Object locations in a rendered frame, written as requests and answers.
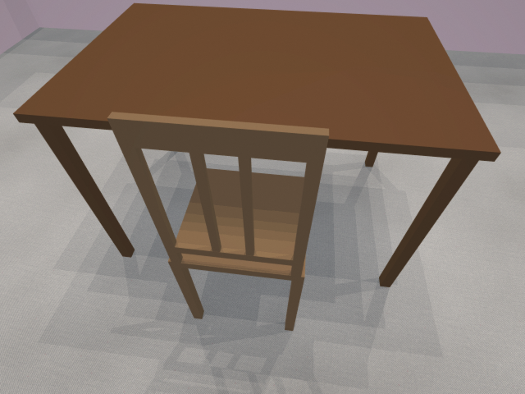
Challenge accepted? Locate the table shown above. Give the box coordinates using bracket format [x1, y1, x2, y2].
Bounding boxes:
[13, 3, 501, 287]

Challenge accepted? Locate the chair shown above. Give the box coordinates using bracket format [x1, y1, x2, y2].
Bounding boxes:
[107, 112, 329, 331]

